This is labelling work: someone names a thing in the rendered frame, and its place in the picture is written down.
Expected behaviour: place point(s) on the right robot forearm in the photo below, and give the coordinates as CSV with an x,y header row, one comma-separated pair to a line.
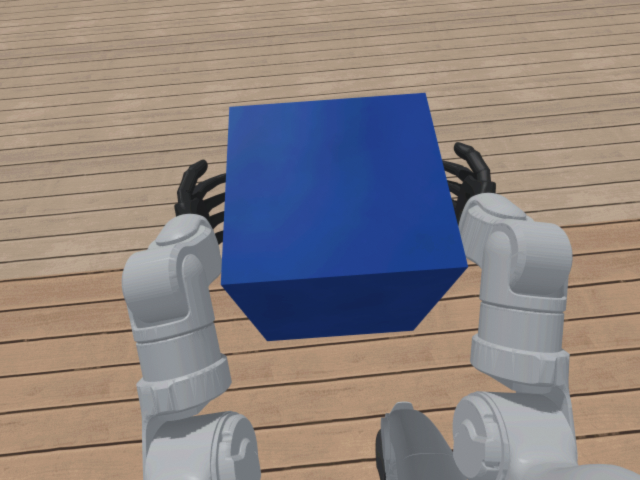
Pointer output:
x,y
524,282

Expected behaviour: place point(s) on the robot right upper arm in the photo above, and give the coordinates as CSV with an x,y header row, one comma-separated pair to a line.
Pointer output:
x,y
520,436

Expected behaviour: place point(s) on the robot left hand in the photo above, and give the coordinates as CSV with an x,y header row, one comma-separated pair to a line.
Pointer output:
x,y
190,197

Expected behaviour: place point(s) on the right robot thigh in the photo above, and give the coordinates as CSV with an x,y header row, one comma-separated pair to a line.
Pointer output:
x,y
410,439

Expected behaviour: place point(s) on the right robot shin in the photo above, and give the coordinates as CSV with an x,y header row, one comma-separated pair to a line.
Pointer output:
x,y
391,469

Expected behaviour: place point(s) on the carton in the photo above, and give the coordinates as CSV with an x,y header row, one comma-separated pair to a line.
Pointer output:
x,y
338,218

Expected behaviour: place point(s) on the robot right hand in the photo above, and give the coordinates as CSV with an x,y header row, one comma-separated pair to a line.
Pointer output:
x,y
474,183

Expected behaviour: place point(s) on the left robot forearm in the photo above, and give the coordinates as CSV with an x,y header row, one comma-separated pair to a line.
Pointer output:
x,y
166,291

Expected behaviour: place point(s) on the robot left upper arm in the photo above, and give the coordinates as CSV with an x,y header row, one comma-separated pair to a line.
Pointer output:
x,y
216,446

